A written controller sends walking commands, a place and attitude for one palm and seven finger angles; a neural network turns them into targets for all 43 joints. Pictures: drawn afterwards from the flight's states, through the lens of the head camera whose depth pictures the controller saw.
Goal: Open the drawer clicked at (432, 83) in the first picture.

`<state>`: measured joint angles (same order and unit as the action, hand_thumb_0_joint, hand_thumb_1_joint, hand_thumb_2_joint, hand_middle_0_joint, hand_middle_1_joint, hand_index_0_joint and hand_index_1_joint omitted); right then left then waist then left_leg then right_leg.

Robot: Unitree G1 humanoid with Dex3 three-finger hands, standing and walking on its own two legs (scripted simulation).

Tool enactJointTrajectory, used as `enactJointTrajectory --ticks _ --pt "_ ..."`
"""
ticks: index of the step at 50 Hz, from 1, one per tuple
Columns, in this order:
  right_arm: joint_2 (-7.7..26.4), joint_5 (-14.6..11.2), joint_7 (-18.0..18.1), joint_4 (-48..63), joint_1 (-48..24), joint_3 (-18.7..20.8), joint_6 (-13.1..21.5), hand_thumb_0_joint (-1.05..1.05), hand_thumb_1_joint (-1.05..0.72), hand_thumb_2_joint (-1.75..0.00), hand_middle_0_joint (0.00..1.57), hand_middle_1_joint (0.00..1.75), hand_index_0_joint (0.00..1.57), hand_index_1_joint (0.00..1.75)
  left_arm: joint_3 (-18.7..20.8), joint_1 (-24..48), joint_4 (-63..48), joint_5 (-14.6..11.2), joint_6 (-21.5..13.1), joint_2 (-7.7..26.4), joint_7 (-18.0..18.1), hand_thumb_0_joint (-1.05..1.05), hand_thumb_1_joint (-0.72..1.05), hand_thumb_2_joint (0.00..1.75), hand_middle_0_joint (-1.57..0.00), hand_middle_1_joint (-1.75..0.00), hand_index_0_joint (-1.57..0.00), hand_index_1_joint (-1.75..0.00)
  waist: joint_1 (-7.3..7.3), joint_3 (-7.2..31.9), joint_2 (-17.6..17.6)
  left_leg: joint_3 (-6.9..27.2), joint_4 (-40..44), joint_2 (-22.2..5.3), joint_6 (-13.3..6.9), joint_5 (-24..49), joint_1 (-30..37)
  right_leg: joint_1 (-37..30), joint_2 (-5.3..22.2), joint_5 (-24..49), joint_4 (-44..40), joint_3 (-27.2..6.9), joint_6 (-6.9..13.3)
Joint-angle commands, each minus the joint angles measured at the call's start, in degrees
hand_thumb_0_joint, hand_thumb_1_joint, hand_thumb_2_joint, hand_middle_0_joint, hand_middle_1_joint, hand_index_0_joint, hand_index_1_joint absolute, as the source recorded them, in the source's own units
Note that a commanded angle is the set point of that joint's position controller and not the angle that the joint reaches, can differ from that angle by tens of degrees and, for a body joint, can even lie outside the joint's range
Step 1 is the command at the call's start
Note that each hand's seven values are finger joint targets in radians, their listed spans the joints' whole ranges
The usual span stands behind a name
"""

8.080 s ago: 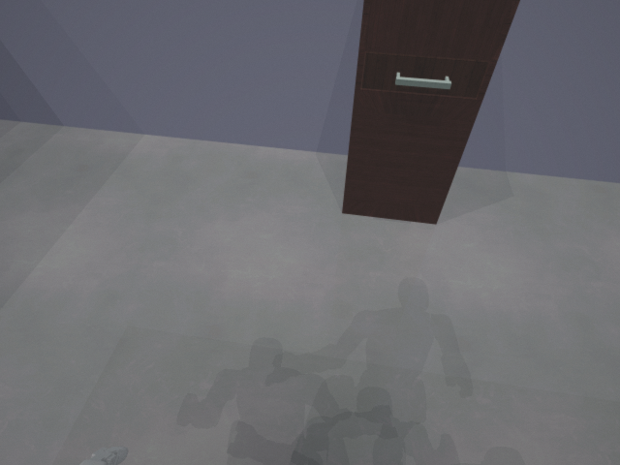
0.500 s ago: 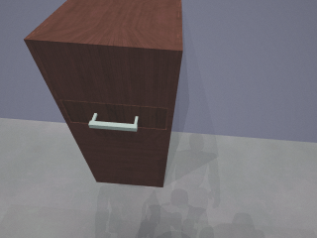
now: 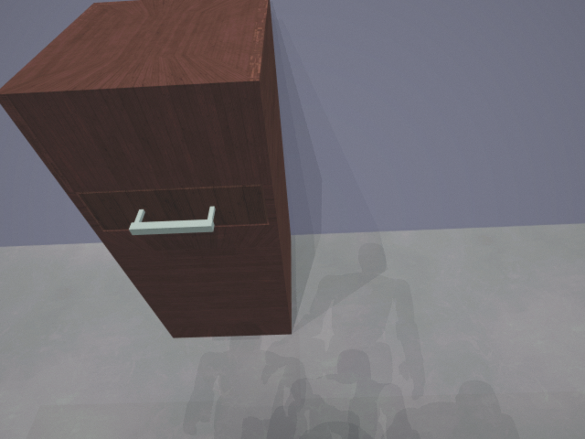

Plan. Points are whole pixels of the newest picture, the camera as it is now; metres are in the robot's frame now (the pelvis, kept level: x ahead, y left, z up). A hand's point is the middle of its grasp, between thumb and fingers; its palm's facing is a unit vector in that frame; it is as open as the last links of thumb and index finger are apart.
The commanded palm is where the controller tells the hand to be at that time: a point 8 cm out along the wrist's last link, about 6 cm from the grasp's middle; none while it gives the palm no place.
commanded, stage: come to a stop and stand still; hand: left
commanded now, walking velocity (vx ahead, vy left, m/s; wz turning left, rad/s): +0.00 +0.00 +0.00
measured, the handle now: (174, 220) +0.55 +0.29 -0.09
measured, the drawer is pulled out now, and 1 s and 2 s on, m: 0.00 0.00 0.00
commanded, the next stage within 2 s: look again from close up in 0.48 s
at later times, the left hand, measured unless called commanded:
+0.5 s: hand out of the picture -0.05 +0.16 -0.17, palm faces +0.07 -0.98 -0.19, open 7.3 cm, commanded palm none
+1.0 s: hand out of the picture -0.02 +0.22 -0.17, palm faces +0.04 -0.98 -0.21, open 7.3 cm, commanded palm none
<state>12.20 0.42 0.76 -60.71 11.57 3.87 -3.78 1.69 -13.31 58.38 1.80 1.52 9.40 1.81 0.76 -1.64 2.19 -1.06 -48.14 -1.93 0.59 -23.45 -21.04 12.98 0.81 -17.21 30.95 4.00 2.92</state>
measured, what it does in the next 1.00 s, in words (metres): steps on the spot: left foot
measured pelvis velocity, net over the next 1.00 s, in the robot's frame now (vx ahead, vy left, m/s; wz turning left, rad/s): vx -0.03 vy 0.05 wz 0.01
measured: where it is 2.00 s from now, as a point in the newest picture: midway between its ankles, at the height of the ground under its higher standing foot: outside the picture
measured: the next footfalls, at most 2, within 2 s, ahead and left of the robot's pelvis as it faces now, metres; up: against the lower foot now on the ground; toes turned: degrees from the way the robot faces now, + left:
left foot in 0.10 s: -0.01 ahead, +0.13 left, +0.00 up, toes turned +3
left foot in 1.60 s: +0.06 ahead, +0.15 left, +0.00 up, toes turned +6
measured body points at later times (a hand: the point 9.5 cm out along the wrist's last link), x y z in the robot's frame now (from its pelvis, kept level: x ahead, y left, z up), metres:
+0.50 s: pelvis -0.03 +0.00 +0.01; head -0.03 -0.01 +0.46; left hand -0.05 +0.22 -0.15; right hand -0.05 -0.21 -0.16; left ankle -0.05 +0.13 -0.74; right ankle +0.00 -0.08 -0.74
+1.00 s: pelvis -0.03 +0.05 +0.00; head -0.03 +0.04 +0.45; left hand -0.02 +0.27 -0.15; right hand -0.04 -0.15 -0.16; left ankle -0.05 +0.13 -0.74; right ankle +0.00 -0.08 -0.74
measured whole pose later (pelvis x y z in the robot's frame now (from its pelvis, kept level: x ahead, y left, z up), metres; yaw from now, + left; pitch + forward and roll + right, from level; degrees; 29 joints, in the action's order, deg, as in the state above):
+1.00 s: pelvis -0.03 +0.05 +0.00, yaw +0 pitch -1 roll +0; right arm 7.2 0.9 1.4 -61.8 20.2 -1.7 1.4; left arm -0.1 -16.6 62.9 0.9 -0.7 8.1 2.1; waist 0.1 0.1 1.3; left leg -3.1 -26.8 2.3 -2.9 -17.0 -8.8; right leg 13.9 3.3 -13.1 28.2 3.3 -1.1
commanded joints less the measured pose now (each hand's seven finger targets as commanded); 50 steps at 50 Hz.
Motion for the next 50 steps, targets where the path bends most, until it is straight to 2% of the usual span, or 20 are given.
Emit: enactJointTrajectory --ticks 1,4,5,6,7,9,11,15,19,21,28,29,30,31,32,33,37,43,46,50 --pt "0.2 0.1 0.3 1.7 1.3 -1.0 2.2 0.0 -0.9 -0.9 0.2 0.3 0.2 0.3 1.4 -1.9 -1.7 -0.6 -1.9 8.9 0.2 0.0 0.9 0.9 -0.2 -0.3 -0.2 -0.3 -1.61 -0.4 -9.1 -0.2 10.6 -0.7 0.4 0.6 3.0 -1.5 12.2 15.5 -12.8 -10.5 5.9" --pt "0.4 0.1 0.9 -0.8 5.3 -1.9 3.6 0.0 -0.9 -0.9 0.2 0.3 0.2 0.3 1.0 -2.0 0.0 -1.6 -2.1 7.7 0.3 0.0 0.9 0.9 -0.2 -0.3 -0.2 -0.3 -0.65 2.9 -5.2 2.3 26.6 -1.9 -0.3 14.0 13.0 -1.7 9.9 16.4 -9.3 -9.9 2.4" --pt "1.6 0.3 1.2 -1.5 5.8 -2.1 4.3 0.0 -0.9 -0.9 0.2 0.3 0.2 0.3 0.7 -2.6 0.4 -1.9 -2.2 6.0 0.2 0.0 0.9 0.9 -0.2 -0.3 -0.2 -0.3 -1.3 4.0 -0.5 5.4 27.1 -5.1 -1.4 23.0 14.8 -2.0 6.9 17.2 -7.9 -7.6 0.2" --pt "2.6 0.3 1.4 -1.5 4.7 -2.0 4.4 0.0 -0.9 -0.9 0.2 0.3 0.2 0.3 0.4 -2.8 0.7 -1.9 -2.2 5.2 0.1 0.0 0.9 0.9 -0.2 -0.3 -0.2 -0.3 -2.27 3.8 0.8 6.4 26.6 -7.2 -2.1 25.0 13.4 -3.3 5.5 15.5 -8.5 -6.4 -1.1" --pt "3.0 0.4 1.4 -1.6 4.2 -2.2 4.2 0.0 -0.9 -0.9 0.2 0.3 0.2 0.3 0.4 -2.3 0.7 -1.7 -2.1 5.0 0.2 0.0 0.9 0.9 -0.2 -0.3 -0.2 -0.3 -2.36 3.1 -0.6 5.3 26.8 -7.0 -1.8 20.2 11.7 -3.7 5.3 12.7 -10.4 -7.0 -1.6" --pt "1.4 0.4 1.6 -3.2 5.2 -2.6 4.5 0.0 -0.9 -0.9 0.2 0.3 0.2 0.3 0.5 -1.2 2.3 -1.9 -2.2 6.0 0.1 0.0 0.9 0.9 -0.2 -0.3 -0.2 -0.3 -1.7 3.7 3.7 3.7 27.0 -5.6 -1.1 22.5 11.8 -6.6 6.0 17.5 -9.2 -5.8 -1.3" --pt "1.2 0.3 1.5 -3.4 5.6 -2.8 4.2 0.0 -0.9 -0.9 0.2 0.3 0.2 0.3 0.3 -1.7 2.9 -1.8 -2.1 5.9 0.1 0.0 0.9 0.9 -0.2 -0.3 -0.2 -0.3 -1.97 2.6 3.6 3.7 28.7 -5.5 -0.8 17.6 10.1 -7.7 5.5 14.0 -10.7 -6.0 -1.3" --pt "0.4 0.5 1.5 -3.9 7.0 -3.0 3.6 0.0 -0.9 -0.9 0.2 0.3 0.2 0.3 0.0 -2.1 4.1 -1.6 -1.7 5.6 -0.1 0.0 0.9 0.9 -0.2 -0.3 -0.2 -0.3 -1.63 -4.9 -0.9 3.0 31.1 -3.9 -1.0 7.0 7.2 -2.8 5.4 1.1 -15.4 -7.5 -1.5" --pt "-0.1 0.6 1.4 -4.1 9.7 -3.0 3.3 0.0 -0.9 -0.9 0.2 0.3 0.2 0.3 0.0 -3.5 4.5 -1.5 -1.8 5.0 0.0 0.0 0.9 0.9 -0.2 -0.3 -0.2 -0.3 -1.0 -6.1 -5.2 2.0 30.1 -2.8 -1.2 6.3 8.3 0.5 5.6 -4.9 -17.9 -8.7 -1.8" --pt "-0.4 0.5 1.3 -4.3 10.3 -2.9 3.3 0.0 -0.9 -0.9 0.2 0.3 0.2 0.3 -0.1 -4.2 4.7 -1.4 -1.9 4.6 0.1 0.0 0.9 0.9 -0.2 -0.3 -0.2 -0.3 -0.72 -4.8 -5.3 1.8 29.7 -2.9 -1.3 6.7 9.7 1.0 5.6 -5.2 -18.1 -8.6 -1.8" --pt "-1.4 0.4 1.5 -4.4 11.6 -3.2 3.9 0.0 -0.9 -0.9 0.2 0.3 0.2 0.3 -0.1 -6.7 5.4 -1.4 -2.2 3.3 0.2 0.0 0.9 0.9 -0.2 -0.3 -0.2 -0.3 -0.83 -4.0 -2.7 2.2 30.5 -3.0 -1.6 6.7 8.5 0.5 5.4 -2.5 -16.5 -8.3 -1.7" --pt "1.3 0.4 0.7 -0.9 5.0 -3.2 5.5 0.0 -0.9 -0.9 0.2 0.3 0.2 0.3 -0.6 -11.5 6.4 -0.3 -4.4 4.9 2.7 0.0 0.9 0.9 -0.2 -0.3 -0.2 -0.3 -3.3 -4.4 -3.8 -1.9 18.0 -3.2 0.5 8.1 2.8 -3.8 8.9 31.0 -11.5 -10.2 -4.7" --pt "-2.0 0.0 0.7 1.4 9.2 -3.1 4.6 0.0 -0.9 -0.9 0.2 0.3 0.2 0.3 -0.1 -11.0 4.6 -0.7 -4.8 8.0 2.1 0.0 0.9 0.9 -0.2 -0.3 -0.2 -0.3 -0.08 4.0 -3.8 0.9 14.9 -1.1 -0.2 1.1 5.9 -5.0 13.6 20.7 -13.2 -14.9 -0.7" --pt "-2.1 0.4 0.4 1.2 8.9 -3.3 4.1 0.0 -0.9 -0.9 0.2 0.3 0.2 0.3 0.0 -8.6 3.8 -0.8 -4.8 8.2 1.5 0.0 0.9 0.9 -0.2 -0.3 -0.2 -0.3 -0.29 2.2 -2.1 0.9 14.3 -1.2 -0.9 1.1 7.1 -1.6 13.3 8.0 -15.0 -14.7 1.9" --pt "-2.2 0.4 0.3 1.1 11.0 -3.5 4.3 0.0 -0.9 -0.9 0.2 0.3 0.2 0.3 0.0 -6.6 3.5 -0.7 -4.7 7.0 1.2 0.0 0.9 0.9 -0.2 -0.3 -0.2 -0.3 1.23 2.5 -2.9 0.3 16.0 -1.4 -1.2 3.1 8.8 2.3 12.1 -3.7 -15.8 -12.8 3.0" --pt "-2.4 0.7 0.2 0.7 13.4 -3.6 4.8 0.0 -0.9 -0.9 0.2 0.3 0.2 0.3 0.0 -5.7 3.0 -0.7 -4.7 6.1 1.0 0.0 0.9 0.9 -0.2 -0.3 -0.2 -0.3 1.86 2.6 -2.5 0.8 18.3 -0.8 -1.5 7.3 10.4 4.1 10.2 -5.0 -14.2 -10.7 2.7" --pt "-0.7 0.8 0.5 1.2 12.7 -4.2 5.7 0.0 -0.9 -0.9 0.2 0.3 0.2 0.3 -0.9 -6.6 3.2 -1.2 -3.7 2.8 0.4 0.0 0.9 0.9 -0.2 -0.3 -0.2 -0.3 -0.12 -2.9 3.2 6.0 26.7 -4.3 -2.9 10.0 2.4 1.3 4.4 0.4 -7.2 -5.3 0.2" --pt "1.0 0.7 1.0 1.5 12.1 -4.3 6.2 0.0 -0.9 -0.9 0.2 0.3 0.2 0.3 -1.4 -8.1 3.8 -1.2 -3.0 2.0 0.2 0.0 0.9 0.9 -0.2 -0.3 -0.2 -0.3 -1.42 -5.5 -1.2 7.2 31.2 -4.5 -3.6 7.8 -0.4 -2.4 4.1 5.9 -5.4 -4.0 -0.9" --pt "1.3 0.7 1.0 1.1 12.1 -4.4 6.3 0.0 -0.9 -0.9 0.2 0.3 0.2 0.3 -1.5 -7.6 3.5 -1.2 -2.8 2.2 0.2 0.0 0.9 0.9 -0.2 -0.3 -0.2 -0.3 -1.44 -6.0 0.2 7.5 32.3 -4.5 -3.6 9.0 0.3 -2.5 4.3 6.9 -5.1 -3.8 -1.2" --pt "1.3 0.6 1.1 0.3 12.2 -4.3 6.5 0.0 -0.9 -0.9 0.2 0.3 0.2 0.3 -1.3 -7.6 3.4 -1.2 -2.8 2.2 0.2 0.0 0.9 0.9 -0.2 -0.3 -0.2 -0.3 -1.43 -4.0 -2.0 6.7 31.8 -4.3 -3.7 13.0 3.4 -2.9 4.7 8.8 -5.4 -3.9 -1.5"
